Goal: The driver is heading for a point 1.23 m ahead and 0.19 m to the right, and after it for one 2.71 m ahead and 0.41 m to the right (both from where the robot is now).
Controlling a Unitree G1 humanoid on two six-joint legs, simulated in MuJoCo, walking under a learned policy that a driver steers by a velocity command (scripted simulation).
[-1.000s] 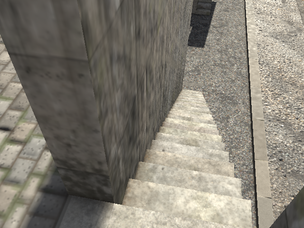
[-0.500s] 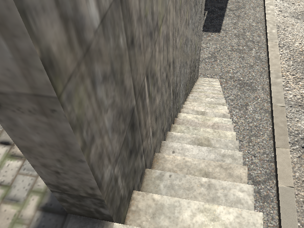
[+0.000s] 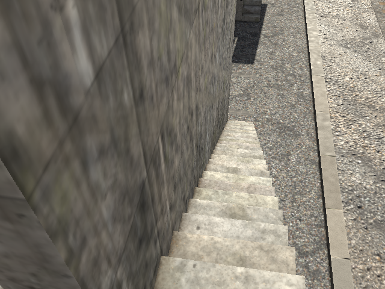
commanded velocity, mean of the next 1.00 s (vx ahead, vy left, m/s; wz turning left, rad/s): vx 0.44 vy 0.00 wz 0.00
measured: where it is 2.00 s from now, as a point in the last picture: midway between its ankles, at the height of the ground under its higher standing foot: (227, 255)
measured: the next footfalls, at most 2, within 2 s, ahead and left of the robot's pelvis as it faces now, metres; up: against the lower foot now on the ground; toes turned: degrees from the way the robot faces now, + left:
left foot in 0.24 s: +0.16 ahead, +0.14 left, +0.00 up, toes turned +0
right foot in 0.80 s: +0.41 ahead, -0.24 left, -0.20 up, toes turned -1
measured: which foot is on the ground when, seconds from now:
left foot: up 0.00-0.22, down 0.24-0.80, up 0.82-1.00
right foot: down 0.00-0.26, up 0.28-0.78, down 0.80-1.00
